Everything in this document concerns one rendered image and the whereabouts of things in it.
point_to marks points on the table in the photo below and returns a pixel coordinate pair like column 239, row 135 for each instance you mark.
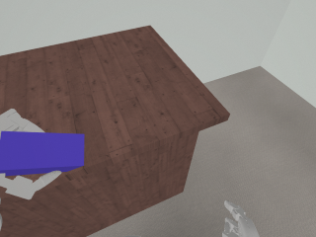
column 140, row 108

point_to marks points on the sponge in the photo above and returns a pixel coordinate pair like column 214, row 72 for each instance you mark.
column 28, row 153

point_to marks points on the robot right hand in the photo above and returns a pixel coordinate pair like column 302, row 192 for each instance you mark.
column 245, row 226

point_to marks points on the robot left hand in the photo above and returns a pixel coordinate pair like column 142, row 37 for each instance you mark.
column 22, row 187

